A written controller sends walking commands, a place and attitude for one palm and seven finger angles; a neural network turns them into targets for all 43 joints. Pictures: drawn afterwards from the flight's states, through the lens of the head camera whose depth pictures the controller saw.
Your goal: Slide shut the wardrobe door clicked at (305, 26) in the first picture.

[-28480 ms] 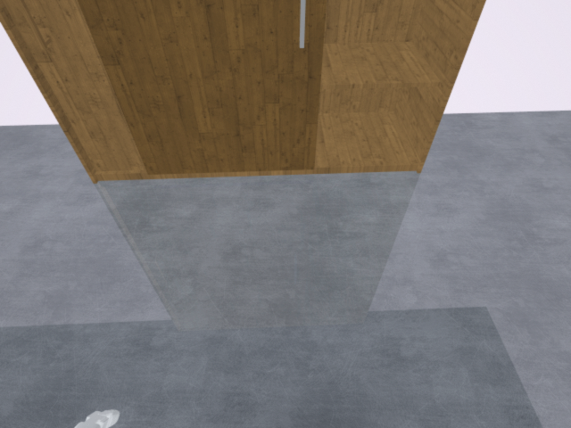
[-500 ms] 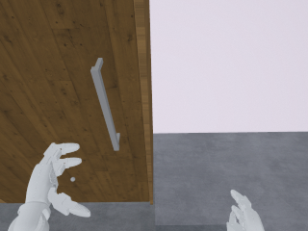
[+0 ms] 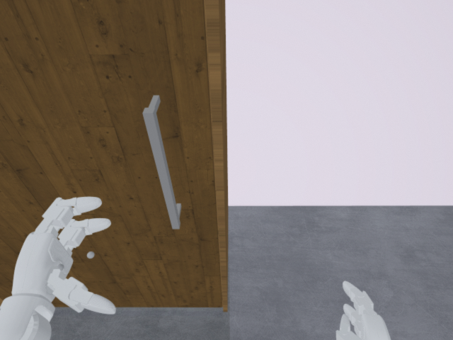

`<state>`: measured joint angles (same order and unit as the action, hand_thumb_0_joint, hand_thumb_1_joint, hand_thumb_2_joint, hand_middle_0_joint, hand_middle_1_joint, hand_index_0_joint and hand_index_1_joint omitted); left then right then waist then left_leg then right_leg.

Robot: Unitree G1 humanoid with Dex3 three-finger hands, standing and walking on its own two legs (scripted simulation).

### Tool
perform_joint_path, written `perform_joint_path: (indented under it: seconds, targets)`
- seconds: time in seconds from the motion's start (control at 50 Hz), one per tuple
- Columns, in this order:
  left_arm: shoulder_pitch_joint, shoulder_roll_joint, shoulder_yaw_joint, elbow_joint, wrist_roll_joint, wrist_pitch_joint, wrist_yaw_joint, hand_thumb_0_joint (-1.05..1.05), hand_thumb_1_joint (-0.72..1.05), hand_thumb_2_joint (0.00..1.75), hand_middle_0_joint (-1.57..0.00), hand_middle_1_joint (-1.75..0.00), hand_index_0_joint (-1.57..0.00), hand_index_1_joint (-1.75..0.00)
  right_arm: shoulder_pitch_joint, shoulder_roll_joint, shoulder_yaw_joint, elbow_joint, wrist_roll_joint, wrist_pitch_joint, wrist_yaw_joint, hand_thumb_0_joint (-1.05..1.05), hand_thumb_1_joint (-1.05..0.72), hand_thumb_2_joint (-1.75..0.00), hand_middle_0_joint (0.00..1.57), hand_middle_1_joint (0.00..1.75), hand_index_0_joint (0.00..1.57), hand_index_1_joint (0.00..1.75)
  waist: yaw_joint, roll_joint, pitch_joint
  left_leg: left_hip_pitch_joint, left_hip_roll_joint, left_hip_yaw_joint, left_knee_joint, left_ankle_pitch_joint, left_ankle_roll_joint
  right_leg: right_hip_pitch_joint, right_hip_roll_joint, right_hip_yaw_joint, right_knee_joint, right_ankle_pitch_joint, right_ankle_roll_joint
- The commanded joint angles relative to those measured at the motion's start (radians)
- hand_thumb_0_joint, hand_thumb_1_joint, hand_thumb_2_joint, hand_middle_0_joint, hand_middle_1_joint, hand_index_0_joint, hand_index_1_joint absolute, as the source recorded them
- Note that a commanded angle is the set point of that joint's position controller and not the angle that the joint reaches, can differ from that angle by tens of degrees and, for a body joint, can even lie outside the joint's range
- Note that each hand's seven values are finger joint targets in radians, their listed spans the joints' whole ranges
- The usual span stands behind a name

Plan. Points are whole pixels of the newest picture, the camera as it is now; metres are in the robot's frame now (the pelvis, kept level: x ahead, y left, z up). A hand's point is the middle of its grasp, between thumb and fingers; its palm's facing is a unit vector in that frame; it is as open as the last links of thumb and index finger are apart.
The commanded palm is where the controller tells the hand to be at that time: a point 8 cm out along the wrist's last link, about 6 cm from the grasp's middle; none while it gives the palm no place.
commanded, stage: draw the hand back to the body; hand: left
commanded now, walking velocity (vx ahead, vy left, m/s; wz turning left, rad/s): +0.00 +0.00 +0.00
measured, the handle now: (167, 172) +0.39 +0.17 +0.10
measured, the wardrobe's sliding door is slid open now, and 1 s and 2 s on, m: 0.00 0.00 0.00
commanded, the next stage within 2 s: step back with the hand held close in 1.06 s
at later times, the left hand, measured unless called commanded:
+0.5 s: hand (61, 231) +0.21 +0.26 +0.16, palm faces +0.40 -0.83 -0.38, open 10.6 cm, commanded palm +0.16 +0.30 +0.18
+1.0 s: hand (49, 229) +0.20 +0.26 +0.18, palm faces +0.43 -0.82 -0.37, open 7.5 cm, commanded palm +0.15 +0.30 +0.19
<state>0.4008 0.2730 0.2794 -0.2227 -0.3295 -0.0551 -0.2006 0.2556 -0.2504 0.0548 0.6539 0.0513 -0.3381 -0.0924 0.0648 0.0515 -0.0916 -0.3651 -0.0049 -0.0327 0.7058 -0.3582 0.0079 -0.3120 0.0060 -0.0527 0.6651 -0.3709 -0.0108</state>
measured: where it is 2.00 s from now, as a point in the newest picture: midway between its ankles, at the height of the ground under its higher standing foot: outside the picture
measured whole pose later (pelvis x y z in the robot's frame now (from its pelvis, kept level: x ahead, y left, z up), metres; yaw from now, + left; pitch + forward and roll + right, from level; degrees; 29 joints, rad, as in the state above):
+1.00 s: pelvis +0.01 +0.01 +0.02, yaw -2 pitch -5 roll +0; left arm 0.46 0.34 0.33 -0.38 -0.08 -0.08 0.10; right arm 0.20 -0.22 0.02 0.66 0.00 -0.12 -0.07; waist 0.09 0.05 0.01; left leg -0.11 -0.01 0.01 0.46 -0.27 0.02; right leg -0.08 0.01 -0.01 0.43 -0.27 0.00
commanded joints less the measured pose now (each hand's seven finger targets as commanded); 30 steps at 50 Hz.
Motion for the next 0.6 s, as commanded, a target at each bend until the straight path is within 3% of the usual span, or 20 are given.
perform_joint_path:
  seconds: [0.0,0.02,0.04,0.1,0.2,0.3,0.42,0.46,0.52,0.56,0.58]
  targets:
    - [-0.141,0.304,0.14,-0.275,0.174,-0.069,0.199,0.0,-0.3,0.32,-0.24,-1.0,-0.24,-1.0,-0.133,-0.1,-0.063,-0.164,-0.034,-0.024,-0.009,0.0,-0.9,-0.9,0.2,0.3,0.2,0.3,0.01,-0.017,0.033,0.071,0.011,0.001,-0.139,0.134,0.018,-0.015,-0.027,0.066,-0.212,0.125,-0.016]
    - [-0.111,0.221,0.068,-0.265,0.197,-0.067,0.227,0.0,-0.26,0.34,-0.24,-0.98,-0.24,-0.98,-0.14,-0.089,-0.058,-0.165,-0.034,-0.006,-0.003,0.0,-0.9,-0.9,0.2,0.3,0.2,0.3,0.001,0.005,0.045,0.095,0.014,0.004,-0.148,0.136,0.02,-0.005,-0.031,0.059,-0.212,0.126,-0.017]
    - [-0.078,0.202,0.046,-0.265,0.209,-0.067,0.249,0.0,-0.22,0.36,-0.24,-0.96,-0.24,-0.96,-0.139,-0.086,-0.057,-0.17,-0.033,0.01,0.001,0.0,-0.9,-0.9,0.2,0.3,0.2,0.3,-0.002,0.013,0.045,0.114,0.021,0.001,-0.158,0.141,0.019,0.005,-0.032,0.051,-0.205,0.135,-0.015]
    - [-0.04,0.221,0.054,-0.3,0.233,-0.074,0.289,0.0,-0.12,0.41,-0.24,-0.89,-0.24,-0.89,-0.144,-0.089,-0.062,-0.175,-0.039,0.044,0.005,0.0,-0.9,-0.9,0.2,0.3,0.2,0.3,0.002,-0.002,-0.004,0.158,0.025,0.005,-0.183,0.175,0.022,0.059,-0.031,0.045,-0.213,0.173,-0.011]
    - [-0.06,0.259,0.097,-0.296,0.25,-0.08,0.317,0.0,0.07,0.5,-0.23,-0.79,-0.23,-0.79,-0.161,-0.088,-0.064,-0.173,-0.042,0.084,0.0,0.0,-0.9,-0.9,0.2,0.3,0.2,0.3,0.001,-0.013,0.035,0.183,0.03,0.009,-0.223,0.188,0.021,0.089,-0.031,0.046,-0.247,0.183,-0.009]
    - [-0.058,0.264,0.111,-0.333,0.259,-0.087,0.324,0.0,0.25,0.58,-0.22,-0.68,-0.22,-0.68,-0.174,-0.082,-0.065,-0.171,-0.044,0.1,0.003,0.0,-0.9,-0.9,0.2,0.3,0.2,0.3,0.009,0.039,0.016,0.227,0.032,0.008,-0.252,0.257,0.016,0.136,-0.032,0.043,-0.252,0.246,-0.012]
    - [-0.035,0.249,0.117,-0.347,0.26,-0.09,0.324,0.0,0.47,0.69,-0.22,-0.55,-0.22,-0.55,-0.173,-0.077,-0.066,-0.165,-0.047,0.112,0.015,0.0,-0.9,-0.9,0.2,0.3,0.2,0.3,0.011,0.028,0.029,0.25,0.04,0.004,-0.277,0.329,0.008,0.163,-0.028,0.031,-0.255,0.299,-0.012]
    - [-0.023,0.261,0.138,-0.356,0.258,-0.093,0.324,0.0,0.54,0.73,-0.21,-0.51,-0.21,-0.51,-0.17,-0.08,-0.071,-0.166,-0.048,0.118,0.018,0.0,-0.9,-0.9,0.2,0.3,0.2,0.3,0.014,-0.004,0.013,0.259,0.042,0.006,-0.277,0.364,0.008,0.178,-0.028,0.031,-0.254,0.329,-0.012]
    - [-0.017,0.263,0.15,-0.349,0.256,-0.088,0.32,0.0,0.65,0.78,-0.21,-0.45,-0.21,-0.45,-0.175,-0.076,-0.071,-0.166,-0.047,0.131,0.02,0.0,-0.9,-0.9,0.2,0.3,0.2,0.3,0.016,0.022,0.034,0.263,0.042,0.014,-0.283,0.376,0.006,0.18,-0.028,0.034,-0.264,0.341,-0.011]
    - [-0.024,0.27,0.167,-0.355,0.252,-0.091,0.319,0.0,0.72,0.81,-0.21,-0.41,-0.21,-0.41,-0.176,-0.077,-0.075,-0.167,-0.047,0.142,0.021,0.0,-0.9,-0.9,0.2,0.3,0.2,0.3,0.017,-0.018,0.022,0.265,0.043,0.015,-0.284,0.372,0.007,0.188,-0.028,0.033,-0.268,0.345,-0.01]
    - [-0.032,0.276,0.174,-0.364,0.253,-0.093,0.319,0.0,0.75,0.83,-0.21,-0.38,-0.21,-0.38,-0.178,-0.077,-0.076,-0.168,-0.046,0.145,0.021,0.0,-0.9,-0.9,0.2,0.3,0.2,0.3,0.017,-0.009,0.017,0.271,0.043,0.019,-0.283,0.379,0.009,0.189,-0.027,0.035,-0.27,0.351,-0.01]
